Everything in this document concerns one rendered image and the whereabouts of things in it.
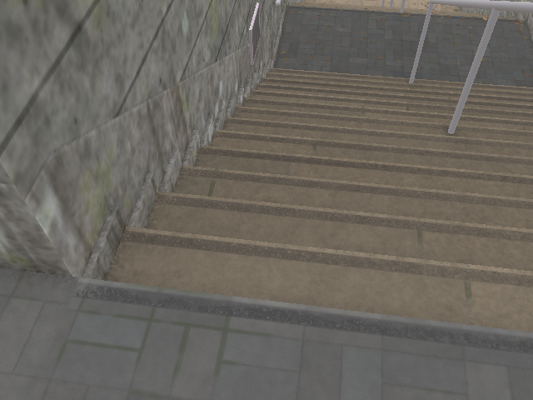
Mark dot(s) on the stairs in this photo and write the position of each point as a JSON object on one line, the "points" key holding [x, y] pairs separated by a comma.
{"points": [[346, 191], [395, 9]]}

